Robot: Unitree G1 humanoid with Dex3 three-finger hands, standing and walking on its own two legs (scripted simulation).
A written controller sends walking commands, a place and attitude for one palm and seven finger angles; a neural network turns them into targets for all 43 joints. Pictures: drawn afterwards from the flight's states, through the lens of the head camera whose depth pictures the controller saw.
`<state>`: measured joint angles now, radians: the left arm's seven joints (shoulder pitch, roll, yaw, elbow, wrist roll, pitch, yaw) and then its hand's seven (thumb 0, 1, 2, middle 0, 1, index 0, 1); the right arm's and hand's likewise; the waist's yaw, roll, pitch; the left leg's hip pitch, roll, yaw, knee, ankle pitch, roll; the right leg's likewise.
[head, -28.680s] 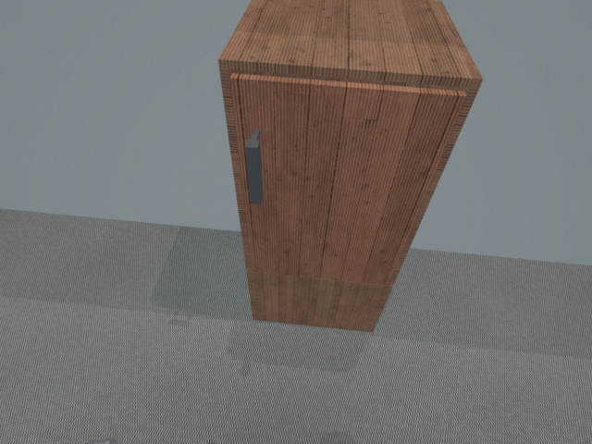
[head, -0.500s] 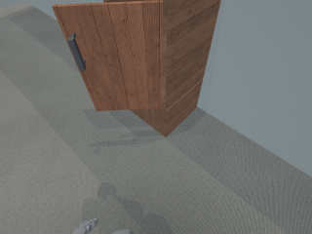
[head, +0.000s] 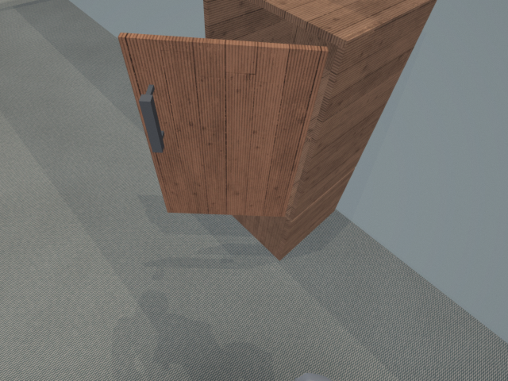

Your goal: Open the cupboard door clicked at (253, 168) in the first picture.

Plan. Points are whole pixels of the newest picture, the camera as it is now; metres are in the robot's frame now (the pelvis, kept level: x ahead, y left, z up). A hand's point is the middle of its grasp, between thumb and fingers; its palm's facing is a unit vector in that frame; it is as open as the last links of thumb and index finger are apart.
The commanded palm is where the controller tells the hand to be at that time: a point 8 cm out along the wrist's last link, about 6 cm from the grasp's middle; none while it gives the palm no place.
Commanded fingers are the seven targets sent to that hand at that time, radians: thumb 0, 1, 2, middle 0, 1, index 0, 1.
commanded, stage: come to a stop and stand still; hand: left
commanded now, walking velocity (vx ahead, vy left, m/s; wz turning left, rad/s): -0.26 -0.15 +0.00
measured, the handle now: (154, 119) +0.61 +0.28 +0.01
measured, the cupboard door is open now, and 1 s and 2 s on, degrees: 46 46 46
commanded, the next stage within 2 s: look again from close up in 1.50 s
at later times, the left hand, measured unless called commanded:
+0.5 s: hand out of the picture +0.10 +0.14 -0.16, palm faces +0.02 -0.97 -0.24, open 7.3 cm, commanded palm none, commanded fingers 0.00 0.90 0.90 -0.20 -0.30 -0.20 -0.30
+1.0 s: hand out of the picture -0.01 +0.17 -0.18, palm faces +0.03 -0.98 -0.17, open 7.4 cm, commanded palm none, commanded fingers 0.00 0.90 0.90 -0.20 -0.30 -0.20 -0.30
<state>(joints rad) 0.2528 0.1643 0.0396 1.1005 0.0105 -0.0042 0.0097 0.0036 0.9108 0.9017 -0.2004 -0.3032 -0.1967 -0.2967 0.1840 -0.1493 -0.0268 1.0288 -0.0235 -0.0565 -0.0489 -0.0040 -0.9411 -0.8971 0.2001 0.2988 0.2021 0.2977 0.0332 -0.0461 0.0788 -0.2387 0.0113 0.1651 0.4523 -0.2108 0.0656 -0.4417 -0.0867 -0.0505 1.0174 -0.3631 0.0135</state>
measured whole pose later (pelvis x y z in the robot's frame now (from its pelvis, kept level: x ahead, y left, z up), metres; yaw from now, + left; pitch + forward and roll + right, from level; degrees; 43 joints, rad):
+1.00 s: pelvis +0.01 -0.01 +0.00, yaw -1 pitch -1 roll +0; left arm 0.29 0.19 0.02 1.13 0.02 0.02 0.00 0.00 0.91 0.90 -0.20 -0.30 -0.20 -0.30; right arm 0.23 -0.15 -0.02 1.09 -0.02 0.02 -0.04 0.00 -0.92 -0.90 0.20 0.30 0.20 0.30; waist 0.02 -0.03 0.06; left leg -0.16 0.03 0.05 0.47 -0.29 -0.01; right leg -0.22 -0.04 -0.04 0.47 -0.24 0.02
